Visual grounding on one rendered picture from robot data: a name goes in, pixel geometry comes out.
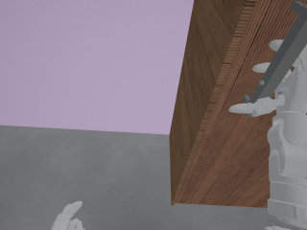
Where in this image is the robot right forearm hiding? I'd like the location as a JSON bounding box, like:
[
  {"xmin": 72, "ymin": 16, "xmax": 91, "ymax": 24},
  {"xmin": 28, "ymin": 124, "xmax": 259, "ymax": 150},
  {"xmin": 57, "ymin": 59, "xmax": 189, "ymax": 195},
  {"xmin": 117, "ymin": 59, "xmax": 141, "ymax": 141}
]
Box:
[{"xmin": 267, "ymin": 111, "xmax": 307, "ymax": 230}]

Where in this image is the wardrobe door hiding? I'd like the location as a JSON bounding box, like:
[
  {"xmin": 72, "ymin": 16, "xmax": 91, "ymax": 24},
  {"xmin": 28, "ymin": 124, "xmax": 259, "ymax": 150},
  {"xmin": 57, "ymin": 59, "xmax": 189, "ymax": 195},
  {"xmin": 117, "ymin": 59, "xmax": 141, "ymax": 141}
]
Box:
[{"xmin": 176, "ymin": 0, "xmax": 307, "ymax": 208}]

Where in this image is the robot left hand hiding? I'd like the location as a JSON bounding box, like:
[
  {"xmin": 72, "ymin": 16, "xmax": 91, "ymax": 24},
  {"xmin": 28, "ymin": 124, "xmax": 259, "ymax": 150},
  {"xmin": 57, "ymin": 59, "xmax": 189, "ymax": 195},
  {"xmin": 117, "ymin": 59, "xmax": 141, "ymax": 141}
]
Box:
[{"xmin": 50, "ymin": 201, "xmax": 85, "ymax": 230}]

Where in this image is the robot right hand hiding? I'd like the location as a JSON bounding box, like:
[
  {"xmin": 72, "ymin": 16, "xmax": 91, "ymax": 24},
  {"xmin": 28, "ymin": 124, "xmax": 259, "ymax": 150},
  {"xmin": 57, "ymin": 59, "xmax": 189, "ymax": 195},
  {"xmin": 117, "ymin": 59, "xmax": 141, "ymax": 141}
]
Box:
[{"xmin": 228, "ymin": 39, "xmax": 307, "ymax": 117}]

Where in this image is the handle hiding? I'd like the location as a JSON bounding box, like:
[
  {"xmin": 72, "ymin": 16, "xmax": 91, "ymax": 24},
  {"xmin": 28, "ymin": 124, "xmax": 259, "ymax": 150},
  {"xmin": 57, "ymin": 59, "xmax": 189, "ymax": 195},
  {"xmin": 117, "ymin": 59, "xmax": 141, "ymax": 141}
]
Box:
[{"xmin": 243, "ymin": 1, "xmax": 307, "ymax": 118}]

